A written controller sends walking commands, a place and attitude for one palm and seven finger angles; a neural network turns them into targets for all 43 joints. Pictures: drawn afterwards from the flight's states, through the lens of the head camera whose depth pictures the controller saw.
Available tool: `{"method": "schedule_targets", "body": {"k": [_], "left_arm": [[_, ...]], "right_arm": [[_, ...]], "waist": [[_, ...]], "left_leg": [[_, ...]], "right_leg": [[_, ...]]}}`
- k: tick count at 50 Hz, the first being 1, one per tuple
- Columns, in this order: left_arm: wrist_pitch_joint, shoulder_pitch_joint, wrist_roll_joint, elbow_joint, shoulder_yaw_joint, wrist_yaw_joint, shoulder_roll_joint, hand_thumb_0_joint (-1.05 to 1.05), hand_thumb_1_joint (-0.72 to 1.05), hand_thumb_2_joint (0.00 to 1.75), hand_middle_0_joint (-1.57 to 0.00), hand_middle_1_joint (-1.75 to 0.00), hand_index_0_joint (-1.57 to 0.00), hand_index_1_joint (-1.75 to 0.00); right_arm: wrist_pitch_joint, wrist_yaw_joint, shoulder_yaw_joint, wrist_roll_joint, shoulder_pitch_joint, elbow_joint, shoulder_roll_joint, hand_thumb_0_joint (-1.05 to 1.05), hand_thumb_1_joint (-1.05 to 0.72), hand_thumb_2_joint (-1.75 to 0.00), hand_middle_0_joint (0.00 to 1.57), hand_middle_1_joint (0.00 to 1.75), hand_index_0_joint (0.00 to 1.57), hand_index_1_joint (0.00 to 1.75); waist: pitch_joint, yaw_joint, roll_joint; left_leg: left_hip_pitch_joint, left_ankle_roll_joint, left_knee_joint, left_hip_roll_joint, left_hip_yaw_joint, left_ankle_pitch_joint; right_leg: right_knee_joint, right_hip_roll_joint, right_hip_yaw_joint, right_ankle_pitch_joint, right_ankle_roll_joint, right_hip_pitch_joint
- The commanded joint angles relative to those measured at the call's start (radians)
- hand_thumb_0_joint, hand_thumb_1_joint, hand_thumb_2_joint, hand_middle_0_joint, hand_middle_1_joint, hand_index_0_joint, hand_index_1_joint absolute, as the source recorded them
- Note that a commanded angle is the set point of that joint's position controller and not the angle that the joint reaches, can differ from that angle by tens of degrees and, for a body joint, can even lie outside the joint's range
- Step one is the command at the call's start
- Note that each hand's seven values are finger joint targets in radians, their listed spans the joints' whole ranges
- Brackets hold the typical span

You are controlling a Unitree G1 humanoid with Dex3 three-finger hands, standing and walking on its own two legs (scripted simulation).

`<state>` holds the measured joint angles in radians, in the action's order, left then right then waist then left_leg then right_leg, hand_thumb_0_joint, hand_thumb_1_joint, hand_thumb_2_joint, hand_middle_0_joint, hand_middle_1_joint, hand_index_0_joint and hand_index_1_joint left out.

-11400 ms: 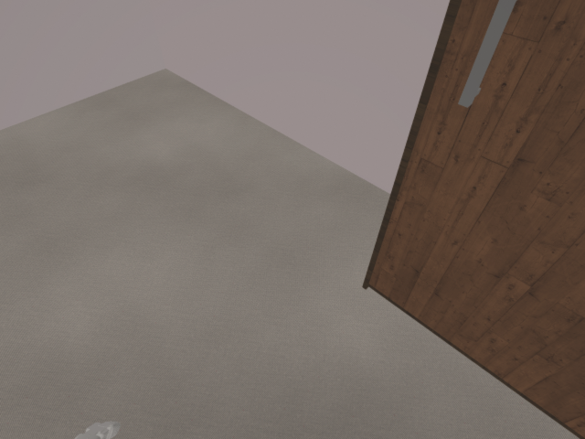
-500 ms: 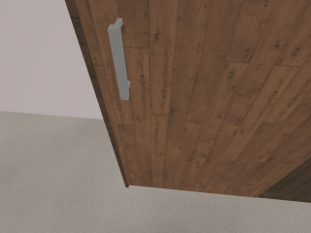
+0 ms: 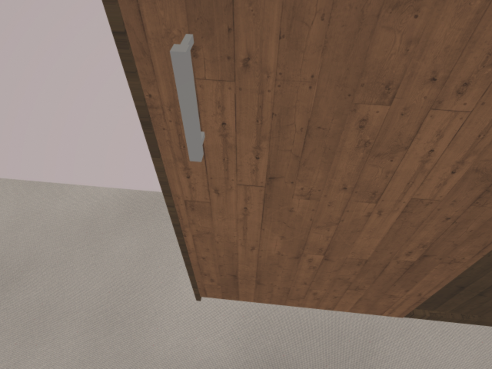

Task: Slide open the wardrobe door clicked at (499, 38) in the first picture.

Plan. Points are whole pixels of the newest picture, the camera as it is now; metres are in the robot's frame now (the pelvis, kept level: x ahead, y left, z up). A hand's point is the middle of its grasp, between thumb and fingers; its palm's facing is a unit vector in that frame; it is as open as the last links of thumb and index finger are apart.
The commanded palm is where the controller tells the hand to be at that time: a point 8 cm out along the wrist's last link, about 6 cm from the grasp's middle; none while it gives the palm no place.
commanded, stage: look again from close up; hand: left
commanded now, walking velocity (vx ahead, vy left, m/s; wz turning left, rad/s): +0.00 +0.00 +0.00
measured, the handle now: (192, 103) +0.45 +0.12 +0.21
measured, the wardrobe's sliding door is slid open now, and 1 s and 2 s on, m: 0.00 0.00 0.00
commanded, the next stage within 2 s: raise the hand with hooked fingers in 0.12 s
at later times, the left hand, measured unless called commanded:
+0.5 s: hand (143, 308) +0.20 +0.16 +0.04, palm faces +0.08 -1.00 -0.05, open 7.9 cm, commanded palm +0.11 +0.23 -0.02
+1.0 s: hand (101, 311) +0.18 +0.21 +0.06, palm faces -0.11 -0.99 -0.07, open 10.8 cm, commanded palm +0.13 +0.27 +0.08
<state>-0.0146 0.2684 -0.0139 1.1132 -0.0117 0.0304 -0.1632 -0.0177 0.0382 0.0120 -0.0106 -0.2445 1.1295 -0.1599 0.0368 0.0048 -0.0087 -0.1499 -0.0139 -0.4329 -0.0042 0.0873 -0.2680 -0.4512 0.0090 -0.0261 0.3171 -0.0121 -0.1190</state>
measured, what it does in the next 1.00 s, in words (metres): shifts its weight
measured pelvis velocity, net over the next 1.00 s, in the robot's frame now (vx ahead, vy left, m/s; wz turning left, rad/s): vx -0.06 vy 0.00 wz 0.04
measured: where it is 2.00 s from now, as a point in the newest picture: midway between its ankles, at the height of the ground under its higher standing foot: outside the picture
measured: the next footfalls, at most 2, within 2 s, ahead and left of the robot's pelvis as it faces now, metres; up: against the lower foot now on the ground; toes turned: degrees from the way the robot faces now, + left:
none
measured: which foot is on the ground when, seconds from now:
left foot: down 0.00-1.00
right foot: down 0.00-1.00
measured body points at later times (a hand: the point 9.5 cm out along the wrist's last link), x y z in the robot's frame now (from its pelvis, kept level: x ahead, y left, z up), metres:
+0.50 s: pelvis -0.04 -0.01 -0.02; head -0.04 -0.02 +0.43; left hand +0.19 +0.22 +0.04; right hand +0.13 -0.25 -0.11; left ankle -0.02 +0.11 -0.74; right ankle -0.05 -0.11 -0.74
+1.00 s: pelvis -0.06 +0.00 -0.02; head -0.05 -0.02 +0.42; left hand +0.18 +0.27 +0.07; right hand +0.12 -0.22 -0.10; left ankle -0.02 +0.11 -0.74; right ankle -0.05 -0.11 -0.74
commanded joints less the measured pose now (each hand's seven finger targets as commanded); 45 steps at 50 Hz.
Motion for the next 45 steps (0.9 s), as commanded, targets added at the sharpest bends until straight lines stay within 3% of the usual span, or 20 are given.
{"method": "schedule_targets", "body": {"k": [1,10,11,12,13,14,15,16,17,19,20,22,24,25,28,31,34,38,40,45], "left_arm": [[-0.009,0.067,0.0,-0.031,0.024,0.009,-0.116,0.0,0.9,0.9,-0.2,-0.3,-0.2,-0.3],[-0.008,0.067,0.0,-0.03,0.024,0.007,-0.111,0.0,0.9,0.9,-0.2,-0.3,-0.2,-0.3],[-0.033,0.143,-0.012,-0.003,0.02,0.049,-0.104,0.0,0.9,0.9,-0.2,-0.3,-0.2,-0.3],[-0.234,-0.592,0.203,-1.559,0.133,0.028,-0.338,0.0,0.88,0.89,-0.2,-0.32,-0.2,-0.32],[-0.176,-0.157,0.12,-1.3,0.145,0.057,-0.278,0.0,0.85,0.88,-0.2,-0.33,-0.2,-0.33],[-0.135,-0.031,0.121,-1.061,0.063,0.09,-0.112,0.0,0.83,0.87,-0.21,-0.34,-0.21,-0.34],[-0.041,0.172,0.14,-0.983,-0.028,0.095,0.037,0.0,0.81,0.86,-0.21,-0.36,-0.21,-0.36],[-0.058,-0.009,0.175,-1.243,-0.061,0.069,0.033,0.0,0.78,0.85,-0.21,-0.37,-0.21,-0.37],[-0.107,-0.02,0.178,-1.258,0.026,0.049,-0.054,0.0,0.76,0.84,-0.21,-0.39,-0.21,-0.39],[-0.19,0.032,0.177,-1.164,0.074,0.012,-0.078,0.0,0.71,0.82,-0.21,-0.42,-0.21,-0.42],[-0.225,0.139,0.179,-1.044,0.09,-0.031,-0.052,0.0,0.69,0.81,-0.22,-0.43,-0.22,-0.43],[-0.337,0.267,0.213,-0.912,0.107,-0.146,-0.015,0.0,0.64,0.79,-0.22,-0.47,-0.22,-0.47],[-0.444,0.337,0.248,-0.901,0.181,-0.28,-0.078,0.0,0.6,0.77,-0.22,-0.5,-0.22,-0.5],[-0.47,0.357,0.259,-0.865,0.26,-0.352,-0.154,0.0,0.57,0.76,-0.22,-0.51,-0.22,-0.51],[-0.447,0.233,0.287,-1.088,0.339,-0.424,-0.261,0.0,0.5,0.73,-0.23,-0.55,-0.23,-0.55],[-0.424,0.019,0.34,-1.331,0.346,-0.38,-0.261,0.0,0.43,0.7,-0.23,-0.6,-0.23,-0.6],[-0.486,-0.136,0.34,-1.481,0.33,-0.321,-0.259,0.0,0.36,0.67,-0.24,-0.64,-0.24,-0.64],[-0.516,-0.229,0.319,-1.431,0.185,-0.362,-0.214,0.0,0.27,0.63,-0.25,-0.7,-0.25,-0.7],[-0.455,-0.248,0.325,-1.318,0.16,-0.422,-0.223,0.0,0.22,0.61,-0.25,-0.74,-0.25,-0.74],[-0.192,-0.115,0.333,-1.088,0.384,-0.483,-0.407,0.0,0.11,0.56,-0.26,-0.81,-0.26,-0.81]], "right_arm": [[-0.014,0.001,-0.017,-0.001,-0.056,-0.029,-0.103,0.0,-0.9,-0.9,0.2,0.3,0.2,0.3],[-0.014,0.0,-0.017,-0.001,-0.057,-0.022,-0.096,0.0,-0.9,-0.9,0.2,0.3,0.2,0.3],[-0.021,-0.01,-0.024,0.008,0.019,-0.092,-0.128,0.0,-0.9,-0.9,0.2,0.3,0.2,0.3],[-0.165,0.032,-0.047,0.061,-0.022,-0.429,-0.286,0.0,-0.9,-0.9,0.2,0.3,0.2,0.3],[-0.259,0.064,-0.016,0.044,0.059,-0.379,-0.188,0.0,-0.9,-0.9,0.2,0.3,0.2,0.3],[-0.275,0.071,-0.03,0.036,0.024,-0.274,-0.174,0.0,-0.9,-0.9,0.2,0.3,0.2,0.3],[-0.276,0.05,-0.043,0.067,-0.025,-0.32,-0.15,0.0,-0.9,-0.9,0.2,0.3,0.2,0.3],[-0.285,0.041,-0.041,0.077,0.017,-0.416,-0.181,0.0,-0.9,-0.9,0.2,0.3,0.2,0.3],[-0.302,0.048,-0.058,0.062,0.036,-0.43,-0.215,0.0,-0.9,-0.9,0.2,0.3,0.2,0.3],[-0.314,0.053,-0.065,0.034,0.039,-0.475,-0.22,0.0,-0.9,-0.9,0.2,0.3,0.2,0.3],[-0.31,0.043,-0.071,0.035,0.05,-0.5,-0.216,0.0,-0.9,-0.9,0.2,0.3,0.2,0.3],[-0.299,0.016,-0.076,0.027,0.08,-0.544,-0.21,0.0,-0.9,-0.9,0.2,0.3,0.2,0.3],[-0.287,-0.008,-0.091,0.028,0.115,-0.605,-0.218,0.0,-0.9,-0.9,0.2,0.3,0.2,0.3],[-0.277,-0.021,-0.101,0.032,0.117,-0.638,-0.235,0.0,-0.9,-0.9,0.2,0.3,0.2,0.3],[-0.252,-0.013,-0.09,0.048,0.156,-0.749,-0.22,0.0,-0.9,-0.9,0.2,0.3,0.2,0.3],[-0.237,0.012,-0.078,0.052,0.137,-0.792,-0.2,0.0,-0.9,-0.9,0.2,0.3,0.2,0.3],[-0.258,0.032,-0.062,0.048,0.078,-0.746,-0.186,0.0,-0.9,-0.9,0.2,0.3,0.2,0.3],[-0.306,0.054,-0.036,0.051,0.054,-0.679,-0.214,0.0,-0.9,-0.9,0.2,0.3,0.2,0.3],[-0.319,0.068,-0.026,0.062,0.065,-0.664,-0.229,0.0,-0.9,-0.9,0.2,0.3,0.2,0.3],[-0.314,0.079,-0.028,0.071,0.092,-0.681,-0.239,0.0,-0.9,-0.9,0.2,0.3,0.2,0.3]], "waist": [[0.023,0.003,-0.007],[0.03,0.006,-0.002],[0.03,0.022,0.007],[-0.471,-0.091,0.158],[-0.47,0.015,0.319],[-0.378,-0.031,0.258],[-0.251,-0.031,0.199],[-0.113,-0.044,0.107],[-0.128,-0.052,0.03],[-0.037,-0.063,-0.158],[0.031,-0.028,-0.202],[0.034,0.018,-0.28],[-0.05,0.047,-0.26],[-0.087,0.063,-0.186],[-0.249,0.084,0.009],[-0.271,0.037,0.101],[-0.251,-0.023,0.156],[-0.138,-0.091,0.122],[-0.087,-0.092,0.089],[-0.143,0.019,-0.021]], "left_leg": [[0.0,-0.02,0.062,-0.105,-0.095,0.241],[0.002,-0.021,0.072,-0.108,-0.099,0.226],[-0.044,0.007,-0.159,-0.118,-0.062,0.394],[0.219,-0.015,-0.024,-0.006,-0.089,0.476],[0.317,-0.029,0.002,-0.054,-0.067,0.644],[0.207,-0.006,-0.024,-0.069,-0.069,0.6],[0.108,-0.003,-0.013,-0.069,-0.109,0.539],[0.027,-0.002,-0.01,-0.068,-0.119,0.4],[0.017,-0.006,-0.037,-0.05,-0.106,0.29],[-0.109,-0.014,-0.087,-0.019,-0.11,0.142],[-0.181,-0.006,-0.105,-0.011,-0.106,0.103],[-0.313,0.013,-0.17,0.003,-0.09,0.03],[-0.382,0.02,-0.236,0.022,-0.063,0.023],[-0.382,0.023,-0.267,0.031,-0.052,0.05],[-0.381,0.005,-0.302,0.047,-0.009,0.048],[-0.334,-0.007,-0.31,0.031,-0.029,-0.017],[-0.26,-0.016,-0.321,0.004,-0.069,-0.003],[-0.244,-0.025,-0.301,-0.012,-0.112,-0.061],[-0.264,-0.028,-0.281,-0.011,-0.121,-0.085],[-0.289,-0.024,-0.217,-0.005,-0.114,-0.051]], "right_leg": [[0.064,0.103,0.077,-0.31,-0.028,-0.048],[0.079,0.1,0.076,-0.27,-0.027,-0.056],[0.066,0.15,0.13,-0.679,0.003,-0.091],[-0.032,0.057,0.034,-0.61,-0.017,0.005],[-0.081,0.007,0.016,-0.367,-0.033,-0.042],[-0.07,0.016,-0.025,-0.254,-0.02,-0.09],[-0.061,0.026,-0.046,-0.191,-0.009,-0.138],[-0.044,0.018,-0.056,-0.206,-0.006,-0.159],[-0.03,0.011,-0.062,-0.184,-0.003,-0.185],[-0.036,-0.006,-0.076,-0.096,0.006,-0.3],[-0.051,-0.008,-0.077,-0.056,0.003,-0.333],[-0.127,-0.011,-0.071,0.007,0.002,-0.404],[-0.182,-0.001,-0.035,-0.038,-0.006,-0.37],[-0.212,0.011,-0.009,-0.098,-0.018,-0.328],[-0.227,0.029,0.044,-0.089,-0.009,-0.269],[-0.186,0.018,0.073,0.064,0.002,-0.32],[-0.168,-0.001,0.066,0.049,-0.005,-0.36],[-0.146,-0.016,0.045,0.087,-0.004,-0.423],[-0.109,-0.011,0.064,0.114,0.001,-0.408],[-0.049,0.02,0.084,0.15,0.011,-0.269]]}}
